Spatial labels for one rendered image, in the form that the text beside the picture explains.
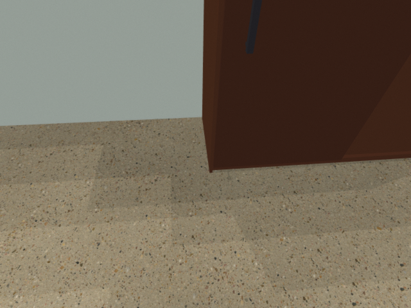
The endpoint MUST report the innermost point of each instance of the wardrobe door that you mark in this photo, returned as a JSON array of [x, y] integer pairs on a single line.
[[388, 129], [318, 70]]

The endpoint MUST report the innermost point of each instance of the handle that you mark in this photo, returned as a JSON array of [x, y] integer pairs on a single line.
[[253, 26]]

